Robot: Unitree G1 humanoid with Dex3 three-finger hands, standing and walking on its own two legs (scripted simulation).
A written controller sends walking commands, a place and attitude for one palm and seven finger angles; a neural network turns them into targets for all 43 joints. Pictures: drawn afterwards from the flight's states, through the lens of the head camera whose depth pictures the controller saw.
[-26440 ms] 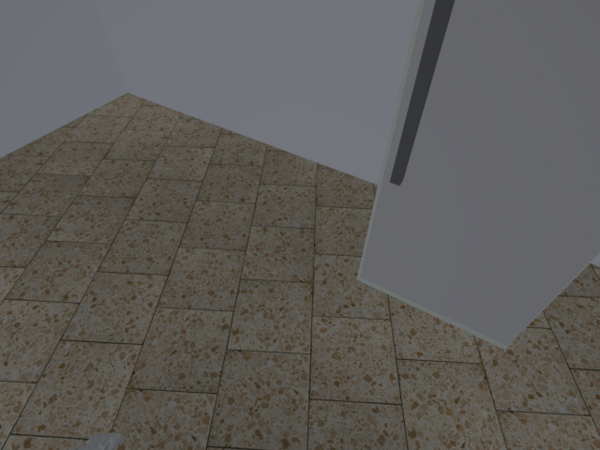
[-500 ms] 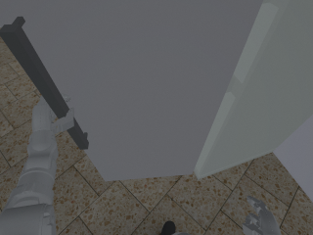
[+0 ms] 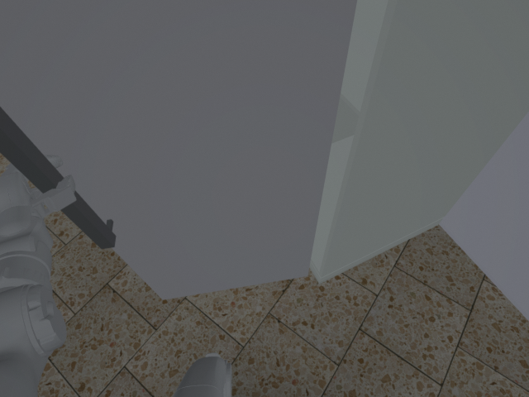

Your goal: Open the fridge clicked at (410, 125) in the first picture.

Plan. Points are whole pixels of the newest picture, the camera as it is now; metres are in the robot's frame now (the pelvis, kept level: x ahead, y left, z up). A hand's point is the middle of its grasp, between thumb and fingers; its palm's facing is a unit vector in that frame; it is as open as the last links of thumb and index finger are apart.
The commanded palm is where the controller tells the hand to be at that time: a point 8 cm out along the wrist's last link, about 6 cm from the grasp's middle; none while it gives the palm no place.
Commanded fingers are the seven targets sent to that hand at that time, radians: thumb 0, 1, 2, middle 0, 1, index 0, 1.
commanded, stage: stop walking and hold the door back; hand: left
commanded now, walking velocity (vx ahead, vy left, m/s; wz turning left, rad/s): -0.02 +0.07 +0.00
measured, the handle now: (50, 169) +0.46 +0.34 +0.08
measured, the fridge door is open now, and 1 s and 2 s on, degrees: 73 69 67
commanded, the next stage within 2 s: loosen the grip on the handle in 1.02 s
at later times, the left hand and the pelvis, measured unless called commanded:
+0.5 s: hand (65, 173) +0.46 +0.32 +0.07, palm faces +0.37 -0.90 -0.24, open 6.2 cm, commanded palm +0.42 +0.40 +0.05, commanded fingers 0.00 0.90 0.90 -0.45 -1.40 -0.45 -1.40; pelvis +0.02 +0.04 -0.01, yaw -3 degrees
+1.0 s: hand (63, 175) +0.45 +0.33 +0.06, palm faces +0.34 -0.92 -0.18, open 6.3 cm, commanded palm +0.41 +0.40 +0.05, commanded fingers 0.00 0.90 0.90 -0.45 -1.40 -0.45 -1.40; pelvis +0.02 +0.05 +0.00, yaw -5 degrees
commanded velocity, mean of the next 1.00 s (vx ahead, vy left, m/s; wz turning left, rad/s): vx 0.00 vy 0.00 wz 0.00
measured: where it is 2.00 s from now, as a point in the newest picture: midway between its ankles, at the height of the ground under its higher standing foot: outside the picture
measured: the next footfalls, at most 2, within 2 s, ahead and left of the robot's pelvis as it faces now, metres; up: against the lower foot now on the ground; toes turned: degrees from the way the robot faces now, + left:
left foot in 0.16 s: +0.11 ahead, +0.15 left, +0.00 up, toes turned -1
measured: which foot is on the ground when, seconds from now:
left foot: up 0.00-0.14, down 0.16-1.00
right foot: down 0.00-1.00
